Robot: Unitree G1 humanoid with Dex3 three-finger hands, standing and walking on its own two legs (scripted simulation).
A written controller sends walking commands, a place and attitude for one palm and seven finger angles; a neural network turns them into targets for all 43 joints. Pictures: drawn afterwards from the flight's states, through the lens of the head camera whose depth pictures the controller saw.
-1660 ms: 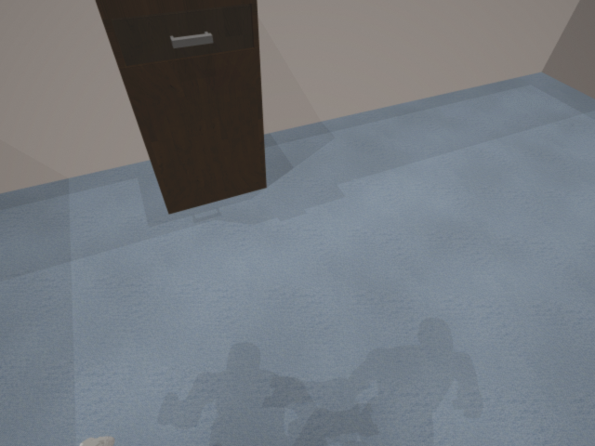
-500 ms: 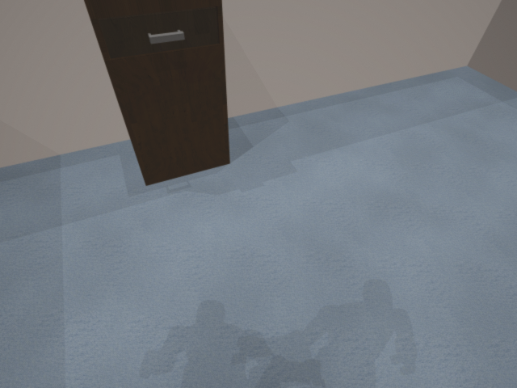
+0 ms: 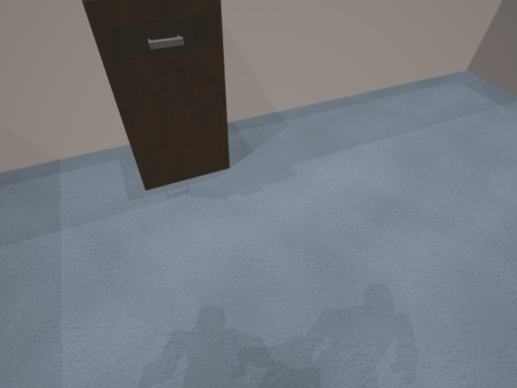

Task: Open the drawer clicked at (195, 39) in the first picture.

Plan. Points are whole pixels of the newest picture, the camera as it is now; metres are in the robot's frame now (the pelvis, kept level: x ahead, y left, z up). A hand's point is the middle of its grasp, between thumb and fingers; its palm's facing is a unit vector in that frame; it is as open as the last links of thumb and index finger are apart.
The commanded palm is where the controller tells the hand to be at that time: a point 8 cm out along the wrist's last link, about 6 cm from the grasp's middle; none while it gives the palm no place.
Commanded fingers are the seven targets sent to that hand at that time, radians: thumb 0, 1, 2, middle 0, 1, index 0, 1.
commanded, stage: walk to a spot facing it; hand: left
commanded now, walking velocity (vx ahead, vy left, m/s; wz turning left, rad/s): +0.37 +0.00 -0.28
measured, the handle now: (165, 41) +1.30 +0.45 +0.00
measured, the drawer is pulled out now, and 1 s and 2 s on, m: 0.00 0.00 0.00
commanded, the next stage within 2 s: turn to face it in 1.36 s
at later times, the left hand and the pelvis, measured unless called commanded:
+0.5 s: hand (191, 347) +0.24 +0.15 -0.19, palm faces -0.09 -0.97 -0.22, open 7.3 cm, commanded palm none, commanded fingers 0.00 0.90 0.90 -0.20 -0.30 -0.20 -0.30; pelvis +0.15 -0.04 -0.03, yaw -6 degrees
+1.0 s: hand (204, 291) +0.36 +0.15 -0.20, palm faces -0.06 -0.99 -0.11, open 7.4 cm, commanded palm none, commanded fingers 0.00 0.90 0.90 -0.20 -0.30 -0.20 -0.30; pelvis +0.36 -0.02 -0.01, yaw -8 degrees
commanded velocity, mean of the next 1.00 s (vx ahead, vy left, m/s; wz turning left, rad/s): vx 0.38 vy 0.00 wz -0.13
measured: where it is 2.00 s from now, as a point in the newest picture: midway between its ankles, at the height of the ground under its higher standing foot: (299, 275)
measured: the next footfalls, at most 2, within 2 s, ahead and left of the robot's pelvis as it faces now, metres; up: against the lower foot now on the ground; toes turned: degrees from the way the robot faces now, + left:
right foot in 0.46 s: +0.24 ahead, -0.16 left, +0.00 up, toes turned -15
left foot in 0.86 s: +0.44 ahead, +0.06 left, +0.00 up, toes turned +5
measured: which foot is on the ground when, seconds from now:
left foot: down 0.00-0.48, up 0.50-0.84, down 0.86-1.00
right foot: down 0.00-0.20, up 0.22-0.44, down 0.46-0.88, up 0.90-1.00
